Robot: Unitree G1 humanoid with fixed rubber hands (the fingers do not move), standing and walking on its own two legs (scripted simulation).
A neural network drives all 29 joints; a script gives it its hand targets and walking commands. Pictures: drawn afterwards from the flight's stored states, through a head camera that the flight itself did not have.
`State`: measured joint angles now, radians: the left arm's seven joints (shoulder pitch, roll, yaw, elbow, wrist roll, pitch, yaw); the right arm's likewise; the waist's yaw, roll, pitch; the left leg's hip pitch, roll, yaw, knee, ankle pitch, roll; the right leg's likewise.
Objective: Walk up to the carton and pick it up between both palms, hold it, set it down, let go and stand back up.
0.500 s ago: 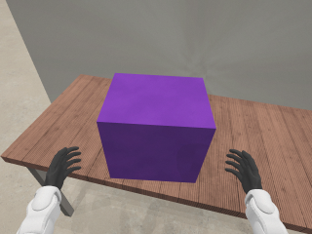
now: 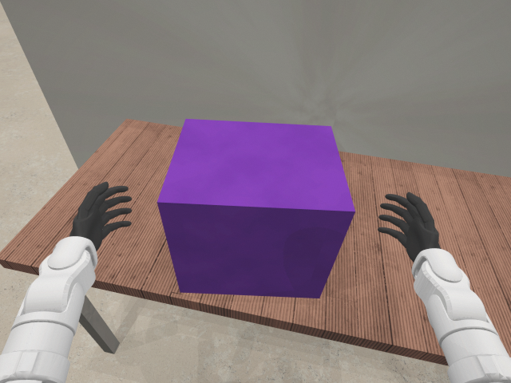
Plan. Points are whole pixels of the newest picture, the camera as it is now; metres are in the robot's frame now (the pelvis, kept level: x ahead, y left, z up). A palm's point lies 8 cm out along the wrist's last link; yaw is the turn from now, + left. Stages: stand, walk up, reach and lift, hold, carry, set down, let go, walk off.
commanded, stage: reach and lift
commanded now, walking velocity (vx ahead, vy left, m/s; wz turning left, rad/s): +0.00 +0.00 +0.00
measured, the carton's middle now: (254, 210) +0.45 +0.00 +0.01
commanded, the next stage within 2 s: none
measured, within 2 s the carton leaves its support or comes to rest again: neither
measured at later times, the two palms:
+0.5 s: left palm (89, 173) +0.40 +0.26 +0.15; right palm (426, 186) +0.39 -0.26 +0.15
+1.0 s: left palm (97, 133) +0.45 +0.26 +0.19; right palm (428, 145) +0.43 -0.26 +0.20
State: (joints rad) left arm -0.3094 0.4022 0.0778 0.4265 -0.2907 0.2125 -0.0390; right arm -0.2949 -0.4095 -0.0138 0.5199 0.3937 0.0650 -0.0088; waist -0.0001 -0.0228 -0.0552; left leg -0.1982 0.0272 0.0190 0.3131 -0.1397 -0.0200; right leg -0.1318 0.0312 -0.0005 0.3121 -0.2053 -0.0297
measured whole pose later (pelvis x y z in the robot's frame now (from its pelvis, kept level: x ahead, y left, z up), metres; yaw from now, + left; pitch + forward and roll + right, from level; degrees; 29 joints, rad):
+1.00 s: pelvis +0.00 +0.01 +0.00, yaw -1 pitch +10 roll -1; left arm -0.96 0.53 0.04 0.75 -0.33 0.50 0.01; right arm -0.97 -0.57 0.06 0.90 0.53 0.33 0.05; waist -0.03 -0.03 -0.13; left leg -0.39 0.03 0.02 0.35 -0.14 -0.01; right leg -0.32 0.04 0.01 0.32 -0.18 -0.02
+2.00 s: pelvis -0.02 +0.00 -0.03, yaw -1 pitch +26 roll -2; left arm -1.05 0.37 -0.14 1.47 -0.37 -0.29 -0.01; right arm -0.99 -0.41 0.16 1.37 0.49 -0.23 0.06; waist 0.00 -0.02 -0.28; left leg -0.87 0.05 -0.01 0.60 -0.18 -0.02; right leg -0.79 0.05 -0.03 0.58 -0.24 -0.03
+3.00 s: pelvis -0.03 +0.00 -0.03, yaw -1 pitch +25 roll -1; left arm -1.12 0.27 -0.07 1.48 -0.28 -0.26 0.06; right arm -1.05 -0.28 0.01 1.36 0.33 -0.17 -0.03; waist 0.00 -0.03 -0.29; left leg -0.84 0.05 0.00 0.56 -0.16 -0.02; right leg -0.77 0.04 -0.04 0.54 -0.21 -0.03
